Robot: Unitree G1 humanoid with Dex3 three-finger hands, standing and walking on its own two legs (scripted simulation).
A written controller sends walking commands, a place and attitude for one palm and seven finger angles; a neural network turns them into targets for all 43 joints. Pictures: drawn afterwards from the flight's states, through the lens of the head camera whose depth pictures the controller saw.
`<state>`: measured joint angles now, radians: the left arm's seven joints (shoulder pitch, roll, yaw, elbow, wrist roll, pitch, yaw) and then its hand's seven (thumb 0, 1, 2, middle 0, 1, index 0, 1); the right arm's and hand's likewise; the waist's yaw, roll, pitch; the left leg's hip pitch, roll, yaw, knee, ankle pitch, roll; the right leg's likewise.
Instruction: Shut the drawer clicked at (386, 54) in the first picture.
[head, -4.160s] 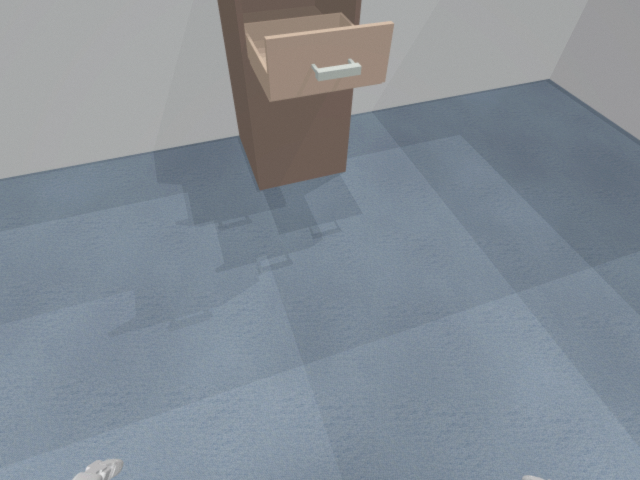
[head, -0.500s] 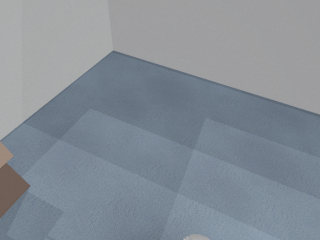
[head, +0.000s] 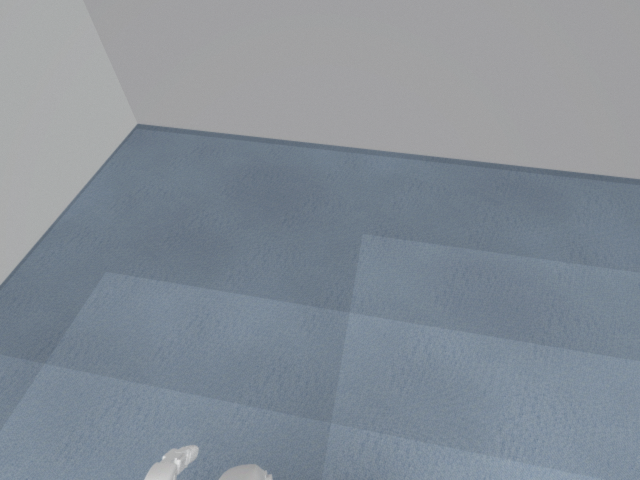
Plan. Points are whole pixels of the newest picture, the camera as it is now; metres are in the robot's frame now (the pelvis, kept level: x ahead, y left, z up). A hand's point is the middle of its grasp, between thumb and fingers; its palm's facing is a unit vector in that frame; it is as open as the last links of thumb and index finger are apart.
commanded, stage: turn to face it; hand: left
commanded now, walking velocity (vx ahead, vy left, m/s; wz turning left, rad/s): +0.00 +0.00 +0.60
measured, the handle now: out of the picture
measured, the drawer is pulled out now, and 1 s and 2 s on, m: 0.29 0.29 0.29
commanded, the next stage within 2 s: none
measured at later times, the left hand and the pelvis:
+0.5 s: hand out of the picture +0.03 +0.26 -0.16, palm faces +0.31 -0.91 -0.28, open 7.4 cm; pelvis +0.03 +0.03 +0.01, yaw +15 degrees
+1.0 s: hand out of the picture -0.03 +0.15 -0.14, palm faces +0.58 -0.78 -0.26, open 7.4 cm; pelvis +0.03 -0.04 +0.01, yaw +35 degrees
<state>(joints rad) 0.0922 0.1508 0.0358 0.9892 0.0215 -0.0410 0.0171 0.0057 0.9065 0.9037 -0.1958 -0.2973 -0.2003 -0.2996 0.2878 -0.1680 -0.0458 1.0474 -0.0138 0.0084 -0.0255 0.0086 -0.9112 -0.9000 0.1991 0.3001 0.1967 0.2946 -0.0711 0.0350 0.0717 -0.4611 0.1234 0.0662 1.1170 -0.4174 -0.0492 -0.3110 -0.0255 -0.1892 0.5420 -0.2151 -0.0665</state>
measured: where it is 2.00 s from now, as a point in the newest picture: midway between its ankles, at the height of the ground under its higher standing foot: outside the picture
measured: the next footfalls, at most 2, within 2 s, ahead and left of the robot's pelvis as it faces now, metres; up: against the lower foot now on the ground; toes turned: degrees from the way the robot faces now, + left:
left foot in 0.22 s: +0.10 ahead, +0.14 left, +0.00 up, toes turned +18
right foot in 0.68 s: +0.11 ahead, -0.12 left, +0.00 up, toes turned +21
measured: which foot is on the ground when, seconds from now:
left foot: up 0.00-0.20, down 0.22-0.68, up 0.70-1.00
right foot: down 0.00-0.22, up 0.24-0.66, down 0.68-1.00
